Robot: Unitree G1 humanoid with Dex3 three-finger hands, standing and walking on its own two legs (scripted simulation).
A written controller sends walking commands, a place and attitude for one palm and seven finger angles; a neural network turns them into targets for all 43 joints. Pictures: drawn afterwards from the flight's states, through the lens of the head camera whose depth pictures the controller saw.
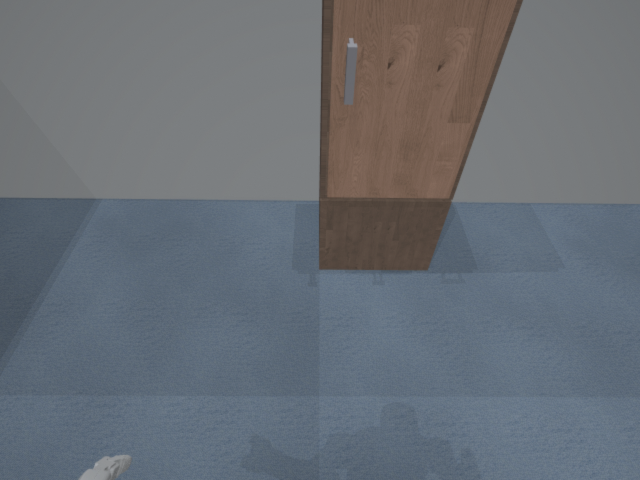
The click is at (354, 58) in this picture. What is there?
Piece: cupboard door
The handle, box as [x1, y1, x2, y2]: [344, 38, 357, 104]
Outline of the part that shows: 352,38 349,38 349,42 347,43 344,104 352,104 357,47 356,43 353,42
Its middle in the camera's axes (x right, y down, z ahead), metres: +0.07 -0.40 +0.93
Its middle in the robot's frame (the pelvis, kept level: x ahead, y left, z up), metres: +0.98 -0.02 +0.07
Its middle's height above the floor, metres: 0.84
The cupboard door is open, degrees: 0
